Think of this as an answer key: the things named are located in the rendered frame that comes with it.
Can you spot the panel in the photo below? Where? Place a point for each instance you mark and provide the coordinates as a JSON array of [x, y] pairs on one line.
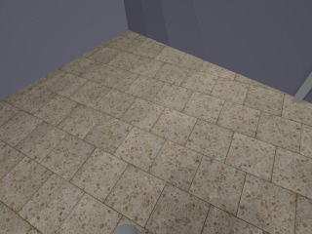
[[304, 89]]

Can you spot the left robot thigh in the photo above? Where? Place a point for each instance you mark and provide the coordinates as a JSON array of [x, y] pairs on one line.
[[126, 229]]

